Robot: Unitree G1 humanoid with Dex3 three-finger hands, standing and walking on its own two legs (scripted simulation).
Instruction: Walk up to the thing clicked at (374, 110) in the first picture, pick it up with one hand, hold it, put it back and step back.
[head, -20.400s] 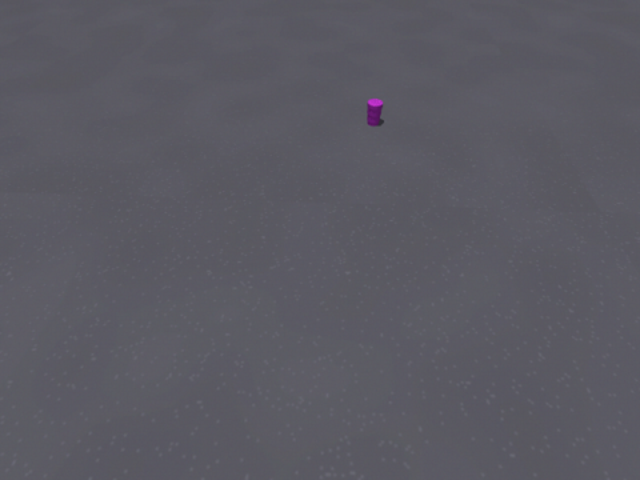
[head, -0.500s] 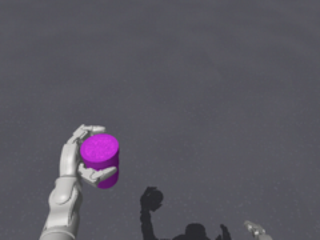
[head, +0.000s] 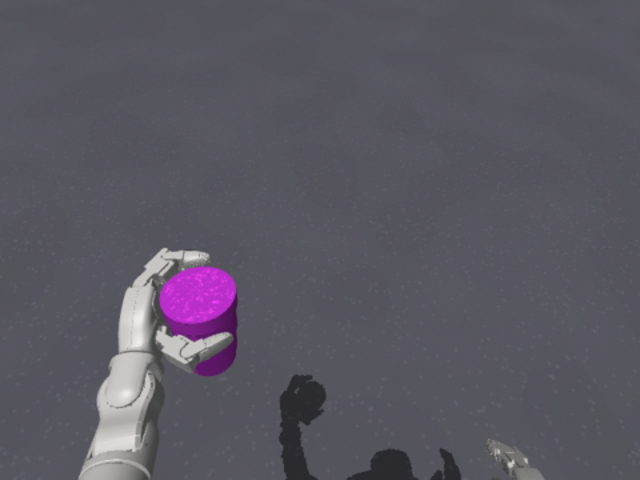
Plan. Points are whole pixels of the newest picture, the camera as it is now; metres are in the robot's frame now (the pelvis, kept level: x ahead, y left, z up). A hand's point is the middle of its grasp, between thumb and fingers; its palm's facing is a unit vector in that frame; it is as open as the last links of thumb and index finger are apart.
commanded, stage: hold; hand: left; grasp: from the side
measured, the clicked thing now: (205, 326) +0.32 +0.16 +0.01
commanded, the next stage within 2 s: crouch in 0.58 s
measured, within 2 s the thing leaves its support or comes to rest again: neither
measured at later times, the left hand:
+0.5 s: hand (196, 307) +0.33 +0.17 +0.05, palm faces +0.05 -1.00 -0.02, open 11.8 cm
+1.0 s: hand (200, 322) +0.33 +0.17 +0.00, palm faces +0.09 -1.00 +0.00, open 11.8 cm
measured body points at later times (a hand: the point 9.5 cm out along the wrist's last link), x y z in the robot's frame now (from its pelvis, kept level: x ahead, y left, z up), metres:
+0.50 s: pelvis +0.00 +0.00 +0.00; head +0.03 +0.01 +0.45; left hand +0.32 +0.22 +0.05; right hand +0.12 -0.25 -0.11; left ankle +0.03 +0.14 -0.71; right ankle +0.01 -0.13 -0.71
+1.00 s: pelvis -0.01 +0.00 -0.02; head +0.05 +0.01 +0.43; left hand +0.32 +0.23 +0.00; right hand +0.12 -0.25 -0.12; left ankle +0.03 +0.14 -0.71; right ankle +0.01 -0.13 -0.71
